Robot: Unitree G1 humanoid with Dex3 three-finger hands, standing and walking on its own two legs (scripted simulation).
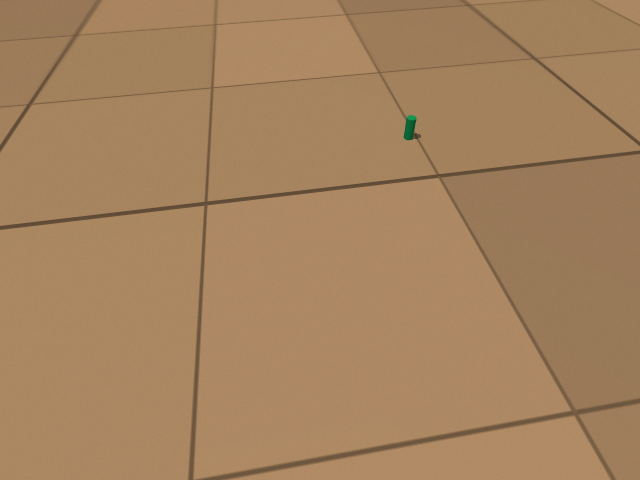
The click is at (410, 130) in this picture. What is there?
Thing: slim round
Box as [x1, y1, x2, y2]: [404, 115, 415, 139]
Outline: 412,115 407,116 404,132 405,139 412,138 415,123 415,117
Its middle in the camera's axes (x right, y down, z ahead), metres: +0.49 -0.64 +2.15
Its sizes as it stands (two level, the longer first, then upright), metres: 0.052 0.052 0.125
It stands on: the floor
